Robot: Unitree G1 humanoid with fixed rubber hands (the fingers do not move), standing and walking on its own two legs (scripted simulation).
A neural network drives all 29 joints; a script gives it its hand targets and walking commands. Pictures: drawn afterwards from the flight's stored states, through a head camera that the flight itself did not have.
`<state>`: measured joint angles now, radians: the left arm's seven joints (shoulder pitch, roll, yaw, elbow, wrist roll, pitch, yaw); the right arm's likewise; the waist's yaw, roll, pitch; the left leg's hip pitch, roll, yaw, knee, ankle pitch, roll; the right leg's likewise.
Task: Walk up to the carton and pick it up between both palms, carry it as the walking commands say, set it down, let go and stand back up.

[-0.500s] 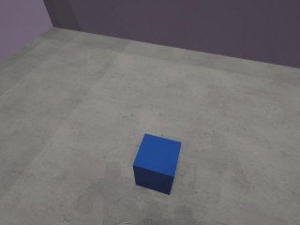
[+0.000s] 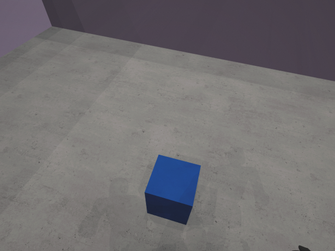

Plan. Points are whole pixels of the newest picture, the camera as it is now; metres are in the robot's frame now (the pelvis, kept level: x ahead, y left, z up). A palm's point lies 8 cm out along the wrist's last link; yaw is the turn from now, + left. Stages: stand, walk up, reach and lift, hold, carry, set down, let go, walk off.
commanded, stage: walk up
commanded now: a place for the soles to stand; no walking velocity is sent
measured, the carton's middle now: (172, 190) +0.54 -0.01 -0.60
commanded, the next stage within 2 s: none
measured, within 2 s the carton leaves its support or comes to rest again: neither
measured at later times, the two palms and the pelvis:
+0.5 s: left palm out of the picture +0.06 +0.32 -0.10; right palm out of the picture +0.10 -0.32 -0.07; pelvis +0.00 +0.00 +0.00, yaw +0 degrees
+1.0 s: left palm out of the picture +0.11 +0.47 -0.08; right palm out of the picture +0.11 -0.19 -0.04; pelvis +0.05 +0.14 +0.02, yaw -5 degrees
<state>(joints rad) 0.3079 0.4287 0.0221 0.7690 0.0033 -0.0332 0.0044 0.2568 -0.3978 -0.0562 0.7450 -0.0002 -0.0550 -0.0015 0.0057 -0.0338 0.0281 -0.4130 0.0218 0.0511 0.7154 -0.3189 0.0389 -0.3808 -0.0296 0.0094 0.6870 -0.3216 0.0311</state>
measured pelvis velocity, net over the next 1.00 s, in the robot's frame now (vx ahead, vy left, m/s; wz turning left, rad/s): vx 0.05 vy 0.14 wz -0.09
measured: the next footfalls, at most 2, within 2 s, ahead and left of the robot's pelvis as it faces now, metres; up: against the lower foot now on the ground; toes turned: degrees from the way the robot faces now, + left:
left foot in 0.74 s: +0.14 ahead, +0.18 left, +0.00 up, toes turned +2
right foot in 1.46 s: +0.17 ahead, -0.05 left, +0.00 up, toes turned -9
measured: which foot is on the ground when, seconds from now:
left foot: down 0.00-0.48, up 0.50-0.72, down 0.74-1.00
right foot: down 0.00-0.74, up 0.76-1.00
